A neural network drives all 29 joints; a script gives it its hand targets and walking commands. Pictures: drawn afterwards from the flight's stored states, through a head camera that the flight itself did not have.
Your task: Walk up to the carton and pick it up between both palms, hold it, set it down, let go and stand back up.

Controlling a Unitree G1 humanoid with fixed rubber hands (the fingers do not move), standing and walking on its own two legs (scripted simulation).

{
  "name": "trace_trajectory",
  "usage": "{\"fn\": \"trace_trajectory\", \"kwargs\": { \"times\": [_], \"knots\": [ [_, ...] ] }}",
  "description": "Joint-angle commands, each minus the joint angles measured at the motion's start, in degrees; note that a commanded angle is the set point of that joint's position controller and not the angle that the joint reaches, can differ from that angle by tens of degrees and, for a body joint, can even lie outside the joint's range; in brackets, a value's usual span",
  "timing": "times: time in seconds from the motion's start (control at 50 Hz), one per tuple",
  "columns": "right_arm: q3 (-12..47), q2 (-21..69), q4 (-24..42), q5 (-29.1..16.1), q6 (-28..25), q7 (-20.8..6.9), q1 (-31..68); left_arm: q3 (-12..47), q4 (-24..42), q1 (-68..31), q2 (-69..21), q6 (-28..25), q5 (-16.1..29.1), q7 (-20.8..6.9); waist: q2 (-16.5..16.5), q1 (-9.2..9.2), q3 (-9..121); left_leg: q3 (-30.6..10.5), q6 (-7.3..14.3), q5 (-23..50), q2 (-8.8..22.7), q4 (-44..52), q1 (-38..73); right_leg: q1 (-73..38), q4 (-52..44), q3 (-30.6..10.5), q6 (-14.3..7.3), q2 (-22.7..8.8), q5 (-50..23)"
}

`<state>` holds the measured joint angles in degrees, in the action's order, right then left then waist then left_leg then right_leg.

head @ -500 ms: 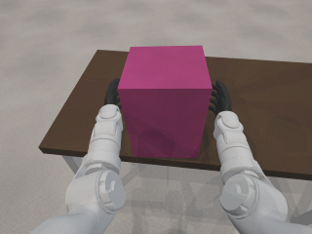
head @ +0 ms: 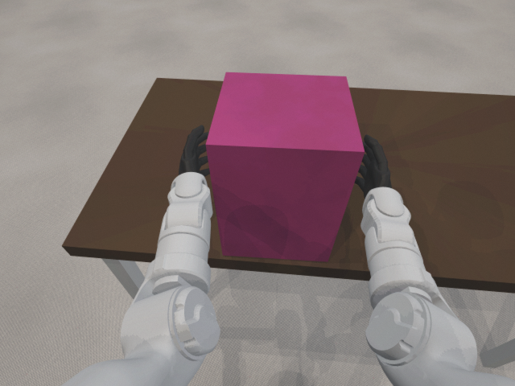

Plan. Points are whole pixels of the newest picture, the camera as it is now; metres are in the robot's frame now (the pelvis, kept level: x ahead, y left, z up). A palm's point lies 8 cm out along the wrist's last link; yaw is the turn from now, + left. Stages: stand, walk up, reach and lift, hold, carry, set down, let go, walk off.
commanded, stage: set down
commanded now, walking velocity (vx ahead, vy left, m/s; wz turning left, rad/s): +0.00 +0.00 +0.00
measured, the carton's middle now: (279, 172) +0.47 +0.02 +0.06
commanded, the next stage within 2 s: none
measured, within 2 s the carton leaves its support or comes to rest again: neither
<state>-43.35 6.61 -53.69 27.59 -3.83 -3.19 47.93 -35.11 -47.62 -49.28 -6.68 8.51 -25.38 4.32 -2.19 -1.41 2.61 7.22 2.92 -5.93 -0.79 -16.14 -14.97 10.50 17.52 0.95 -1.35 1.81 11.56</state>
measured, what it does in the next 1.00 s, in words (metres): stands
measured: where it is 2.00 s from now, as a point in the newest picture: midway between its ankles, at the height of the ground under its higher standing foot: outside the picture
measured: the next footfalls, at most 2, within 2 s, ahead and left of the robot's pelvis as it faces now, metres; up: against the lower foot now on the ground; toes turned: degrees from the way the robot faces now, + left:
none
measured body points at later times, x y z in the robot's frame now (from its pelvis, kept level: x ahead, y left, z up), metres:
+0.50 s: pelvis +0.00 -0.01 +0.00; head +0.03 +0.01 +0.45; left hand +0.42 +0.16 +0.10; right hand +0.42 -0.13 +0.09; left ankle +0.02 +0.08 -0.75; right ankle -0.03 -0.10 -0.75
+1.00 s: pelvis -0.01 +0.00 +0.00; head +0.03 +0.02 +0.45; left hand +0.43 +0.16 +0.09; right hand +0.42 -0.14 +0.09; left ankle +0.02 +0.08 -0.75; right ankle -0.03 -0.10 -0.75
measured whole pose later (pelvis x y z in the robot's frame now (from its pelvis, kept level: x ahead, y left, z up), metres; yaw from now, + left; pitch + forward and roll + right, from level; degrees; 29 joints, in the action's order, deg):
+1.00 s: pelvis -0.01 +0.00 +0.00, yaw +0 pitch +6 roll +0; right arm -40.1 7.3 -50.7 27.3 -2.9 -3.4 47.6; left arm -34.3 -49.3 -48.8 -4.2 3.8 -24.9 2.7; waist -3.0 -1.2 1.4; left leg 7.6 2.7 -5.0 -0.4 -15.6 -16.4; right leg 12.6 18.2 0.8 -1.7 2.1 11.2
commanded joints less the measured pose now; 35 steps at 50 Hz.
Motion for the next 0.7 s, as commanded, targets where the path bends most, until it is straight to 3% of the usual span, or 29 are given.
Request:
{"fn": "trace_trajectory", "kwargs": {
  "times": [0.0,0.04,0.1,0.12,0.18,0.2,0.24,0.28,0.36,0.44,0.48,0.58,0.6,0.68],
  "knots": [
    [15.11,20.15,2.02,0.62,-2.50,-6.35,35.50,12.02,0.88,-30.72,-17.54,-2.09,0.34,-5.61,-0.43,-1.92,26.84,-0.60,-1.74,19.34,3.36,-3.69,22.97,1.38,-1.43,3.66,5.42,-2.14,-19.64],
    [14.81,20.45,2.97,1.51,-2.21,-6.02,34.39,11.24,-0.29,-29.35,-18.29,-1.86,-0.39,-6.11,0.34,-1.61,25.34,0.09,-2.16,16.12,3.22,-2.82,20.94,-1.10,-1.18,3.73,5.69,-2.40,-19.88],
    [14.50,20.97,3.16,1.37,-2.34,-5.97,33.30,11.59,1.66,-29.64,-18.72,-2.16,-0.45,-6.36,1.17,-0.68,25.02,-0.43,-1.91,16.16,3.22,-2.62,22.77,1.93,-1.43,3.74,5.70,-2.62,-18.69],
    [13.17,20.23,2.33,2.01,-2.16,-6.08,32.99,11.77,1.40,-30.00,-19.09,-2.04,-0.66,-6.20,2.32,0.06,25.06,-0.64,-2.71,18.03,3.43,-3.03,23.85,2.58,-1.48,4.39,5.28,-2.26,-17.64],
    [12.96,19.63,3.22,2.41,-1.96,-6.51,32.04,11.50,1.83,-29.16,-18.90,-1.72,-1.07,-6.35,1.58,-0.48,25.60,-0.74,-2.51,17.69,3.84,-3.40,26.94,5.76,-2.43,4.90,5.20,-1.75,-12.47],
    [12.60,19.78,3.20,2.46,-1.84,-6.48,32.04,11.59,1.42,-28.82,-18.39,-1.59,-1.06,-6.27,1.26,-0.07,24.83,-0.92,-1.94,16.30,3.78,-3.07,25.82,5.66,-3.14,4.31,4.74,-2.22,-12.24],
    [12.48,20.63,3.96,3.39,-1.37,-6.33,31.63,9.73,0.27,-28.67,-17.02,-1.88,-1.70,-6.55,-0.23,-1.31,22.81,-0.15,-0.93,13.29,3.35,-2.31,22.64,3.00,-2.55,3.92,5.57,-2.52,-13.39],
    [12.49,20.41,4.72,3.25,-1.24,-6.11,30.65,10.09,1.86,-28.30,-16.59,-2.68,-1.71,-7.04,0.70,-1.62,23.28,0.51,-0.69,10.49,2.72,-1.05,20.40,0.65,-1.94,3.59,6.01,-2.64,-14.56],
    [11.82,20.82,4.43,4.80,-1.16,-6.01,29.60,10.14,2.04,-28.84,-17.52,-3.15,-1.83,-7.24,2.29,0.04,23.25,-0.05,-1.41,13.39,2.66,-1.77,21.47,2.28,-1.77,3.87,5.69,-2.94,-15.78],
    [12.67,21.35,5.26,4.15,-0.50,-5.97,28.07,9.09,0.94,-26.41,-16.36,-2.79,-2.60,-7.68,0.98,-0.77,20.37,-0.01,-0.68,13.02,3.07,-1.63,22.64,3.43,-2.53,3.63,5.77,-2.96,-14.37],
    [12.53,20.86,4.71,4.41,-0.32,-5.92,27.40,9.62,0.93,-25.78,-17.47,-2.68,-2.59,-7.66,2.25,-0.26,21.38,-0.42,-1.42,14.74,3.14,-1.96,23.08,2.91,-2.06,4.14,5.56,-2.53,-15.15],
    [11.59,20.00,4.17,5.54,0.23,-5.95,25.71,8.16,1.38,-26.16,-16.13,-3.12,-2.92,-7.76,0.58,0.18,19.16,-0.51,-0.87,14.38,3.08,-1.56,22.42,4.27,-2.41,3.64,5.91,-2.43,-13.43],
    [11.12,20.36,5.21,6.22,0.25,-6.17,26.22,7.89,1.31,-25.60,-16.07,-3.18,-3.65,-7.90,0.16,-0.75,18.84,-0.56,-0.80,12.78,3.21,-1.13,22.38,4.45,-2.88,3.86,6.03,-2.32,-11.16],
    [11.78,20.29,5.99,5.48,-0.34,-5.94,25.86,7.92,0.86,-25.35,-14.97,-3.83,-3.04,-7.86,-0.61,-0.82,20.60,-0.17,-0.75,15.26,3.38,-2.23,23.23,4.47,-2.73,3.82,5.95,-2.20,-13.68]
  ]
}}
